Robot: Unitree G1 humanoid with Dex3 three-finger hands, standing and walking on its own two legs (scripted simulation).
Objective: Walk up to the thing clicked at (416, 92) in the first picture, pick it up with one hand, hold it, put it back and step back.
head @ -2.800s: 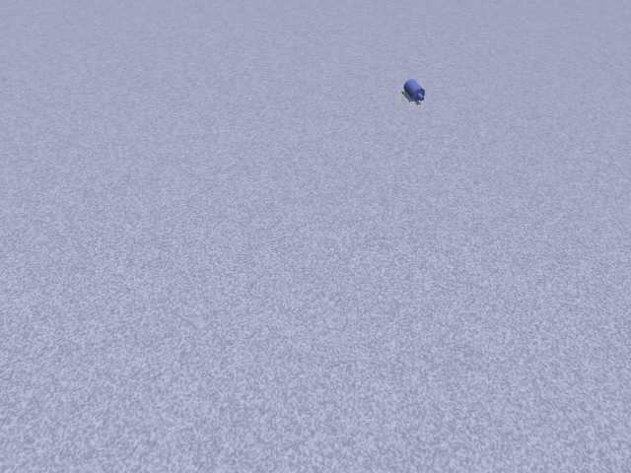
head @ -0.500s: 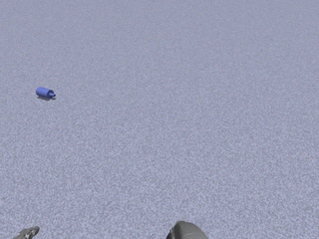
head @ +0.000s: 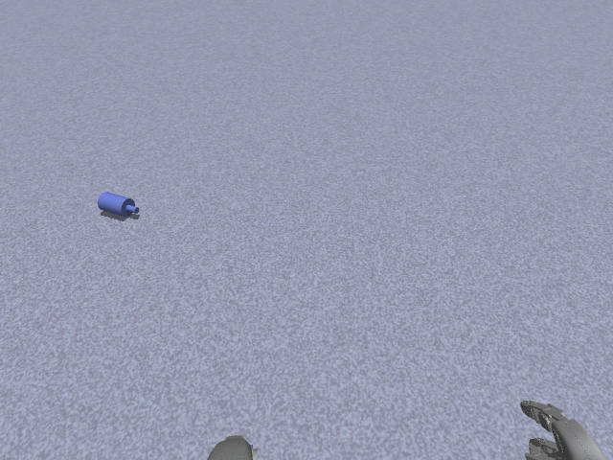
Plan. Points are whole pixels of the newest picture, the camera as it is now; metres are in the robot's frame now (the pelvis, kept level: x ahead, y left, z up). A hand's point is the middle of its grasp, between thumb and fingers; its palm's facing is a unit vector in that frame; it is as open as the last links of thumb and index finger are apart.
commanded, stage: walk up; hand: left
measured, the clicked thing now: (120, 205) +1.18 +0.80 -0.70
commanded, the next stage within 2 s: none
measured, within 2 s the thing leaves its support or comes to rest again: neither
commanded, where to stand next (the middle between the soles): +0.74 +0.76 m, yaw -23 degrees
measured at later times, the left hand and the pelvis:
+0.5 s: hand (56, 342) +0.31 +0.40 -0.10, palm faces -0.08 -0.83 -0.55, open 7.4 cm; pelvis +0.19 +0.12 +0.00, yaw -7 degrees
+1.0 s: hand (4, 258) +0.49 +0.59 -0.12, palm faces -0.26 -0.82 -0.51, open 7.4 cm; pelvis +0.35 +0.31 +0.02, yaw -14 degrees
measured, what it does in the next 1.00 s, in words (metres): walks ahead: right foot, then left foot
